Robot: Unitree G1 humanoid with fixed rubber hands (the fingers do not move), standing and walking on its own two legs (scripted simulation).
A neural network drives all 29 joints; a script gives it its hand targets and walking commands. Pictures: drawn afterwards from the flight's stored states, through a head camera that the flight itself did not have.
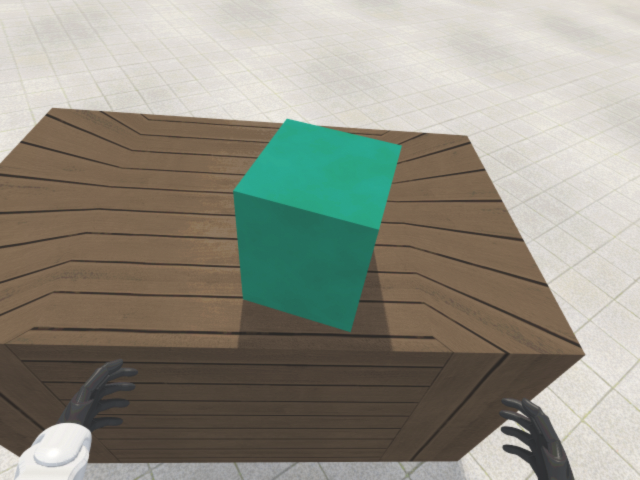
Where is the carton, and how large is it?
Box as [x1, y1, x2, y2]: [233, 119, 401, 331]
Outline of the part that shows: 286,119 233,190 243,298 350,331 401,145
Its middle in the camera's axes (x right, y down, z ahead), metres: +0.00 -0.02 +0.67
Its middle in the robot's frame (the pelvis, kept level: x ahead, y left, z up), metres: +0.52 +0.00 +0.01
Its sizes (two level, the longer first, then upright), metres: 0.210 0.200 0.250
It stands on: a pedestal, 0.66 m high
